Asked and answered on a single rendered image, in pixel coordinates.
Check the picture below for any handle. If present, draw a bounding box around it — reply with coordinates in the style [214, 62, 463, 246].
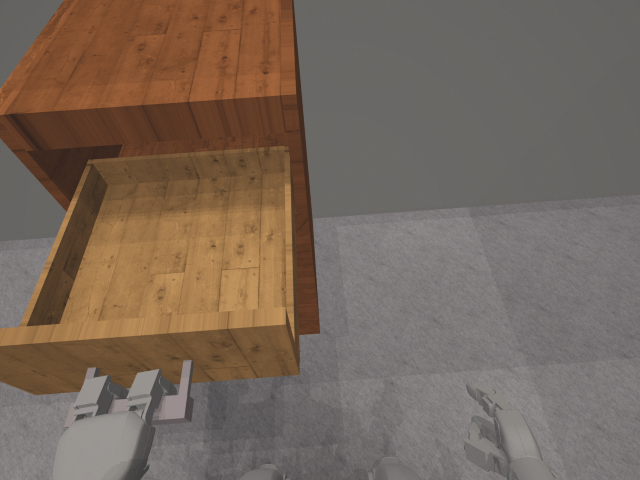
[64, 360, 194, 428]

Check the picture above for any drawer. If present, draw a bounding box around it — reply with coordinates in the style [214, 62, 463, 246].
[0, 146, 300, 395]

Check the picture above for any left robot hand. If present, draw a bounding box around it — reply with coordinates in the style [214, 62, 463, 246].
[52, 369, 177, 480]

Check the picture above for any right robot hand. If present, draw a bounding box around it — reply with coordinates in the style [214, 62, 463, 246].
[464, 381, 543, 478]

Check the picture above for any right robot forearm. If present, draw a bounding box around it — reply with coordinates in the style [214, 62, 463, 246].
[507, 457, 559, 480]

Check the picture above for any cabinet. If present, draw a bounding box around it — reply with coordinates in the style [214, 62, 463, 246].
[0, 0, 320, 335]

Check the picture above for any robot right shin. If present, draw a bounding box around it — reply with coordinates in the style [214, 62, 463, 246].
[379, 457, 399, 465]

